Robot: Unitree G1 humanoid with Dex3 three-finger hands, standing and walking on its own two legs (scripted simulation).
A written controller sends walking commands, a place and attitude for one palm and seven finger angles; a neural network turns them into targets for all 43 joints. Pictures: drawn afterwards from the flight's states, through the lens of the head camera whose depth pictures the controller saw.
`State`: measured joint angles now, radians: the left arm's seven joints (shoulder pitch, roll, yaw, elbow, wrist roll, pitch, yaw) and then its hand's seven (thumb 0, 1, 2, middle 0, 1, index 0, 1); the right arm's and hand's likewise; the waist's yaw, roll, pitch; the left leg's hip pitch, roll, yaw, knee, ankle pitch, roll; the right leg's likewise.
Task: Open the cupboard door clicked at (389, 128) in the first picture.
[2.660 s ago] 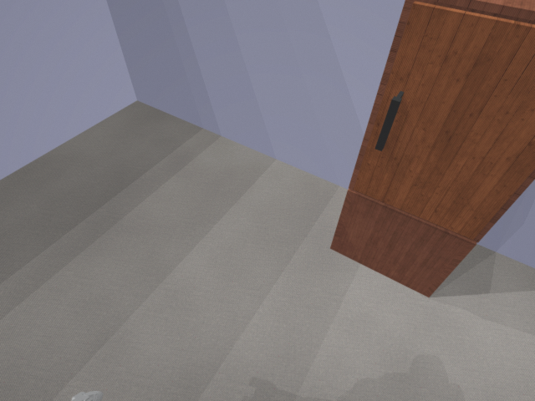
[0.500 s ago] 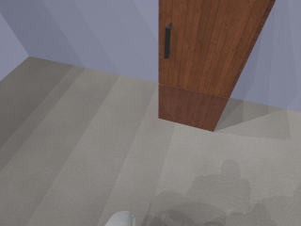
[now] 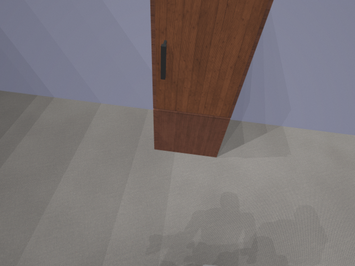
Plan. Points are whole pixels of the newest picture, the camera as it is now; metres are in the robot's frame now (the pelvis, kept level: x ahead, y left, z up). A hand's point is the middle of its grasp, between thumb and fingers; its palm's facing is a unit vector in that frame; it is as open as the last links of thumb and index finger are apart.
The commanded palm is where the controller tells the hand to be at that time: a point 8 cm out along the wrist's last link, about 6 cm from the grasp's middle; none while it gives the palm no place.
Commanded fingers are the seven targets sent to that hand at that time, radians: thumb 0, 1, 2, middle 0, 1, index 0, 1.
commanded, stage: take the last steps up to it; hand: left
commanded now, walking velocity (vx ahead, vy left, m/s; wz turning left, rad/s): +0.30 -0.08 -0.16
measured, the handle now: (164, 60) +0.91 +0.12 -0.03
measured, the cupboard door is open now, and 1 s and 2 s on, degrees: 0 0 0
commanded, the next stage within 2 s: come to a stop and stand still in 0.92 s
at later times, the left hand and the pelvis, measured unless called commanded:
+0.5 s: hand out of the picture +0.05 +0.14 -0.18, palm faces -0.01 -0.99 -0.16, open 7.3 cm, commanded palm none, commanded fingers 0.00 0.90 0.90 -0.20 -0.30 -0.20 -0.30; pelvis +0.10 -0.03 -0.01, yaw -3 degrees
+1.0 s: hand (138, 187) +0.37 +0.14 -0.17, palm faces -0.07 -0.97 -0.22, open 7.3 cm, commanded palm none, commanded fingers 0.00 0.90 0.90 -0.20 -0.30 -0.20 -0.30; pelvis +0.29 -0.04 -0.01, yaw -6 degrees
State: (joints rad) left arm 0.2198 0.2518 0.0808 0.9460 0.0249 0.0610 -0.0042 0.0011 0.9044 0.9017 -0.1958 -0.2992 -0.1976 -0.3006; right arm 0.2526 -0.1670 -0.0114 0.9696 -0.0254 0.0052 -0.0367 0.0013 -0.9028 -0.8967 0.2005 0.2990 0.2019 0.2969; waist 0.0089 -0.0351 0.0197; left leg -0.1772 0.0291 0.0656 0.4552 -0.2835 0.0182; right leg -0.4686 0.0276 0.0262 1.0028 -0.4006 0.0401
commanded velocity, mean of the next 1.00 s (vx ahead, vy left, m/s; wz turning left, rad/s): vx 0.26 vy -0.03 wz -0.02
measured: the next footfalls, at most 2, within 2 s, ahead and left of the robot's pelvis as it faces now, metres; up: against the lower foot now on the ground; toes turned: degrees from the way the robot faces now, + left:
right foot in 0.18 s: +0.02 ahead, -0.14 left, +0.00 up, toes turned -8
left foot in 0.58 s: +0.28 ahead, +0.08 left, +0.00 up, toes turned +6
